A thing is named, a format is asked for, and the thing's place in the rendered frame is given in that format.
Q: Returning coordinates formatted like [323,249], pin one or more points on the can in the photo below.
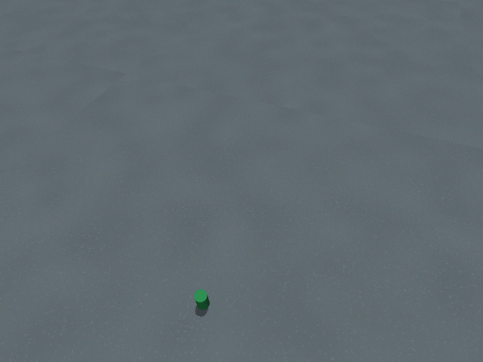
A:
[201,299]

